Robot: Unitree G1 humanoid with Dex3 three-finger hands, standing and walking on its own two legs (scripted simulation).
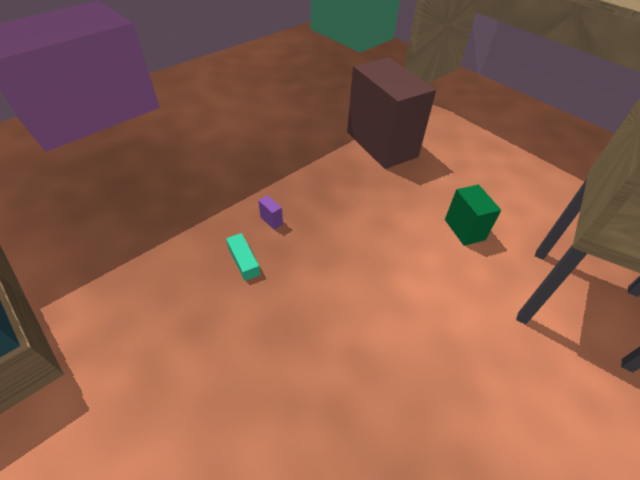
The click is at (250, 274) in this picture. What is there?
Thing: lying carton
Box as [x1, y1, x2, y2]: [226, 233, 259, 280]
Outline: 240,233 228,237 226,239 228,247 245,280 258,275 259,268 242,234
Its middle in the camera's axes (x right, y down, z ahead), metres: -0.31 +0.04 +1.56
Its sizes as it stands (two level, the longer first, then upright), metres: 0.189 0.066 0.058
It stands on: the floor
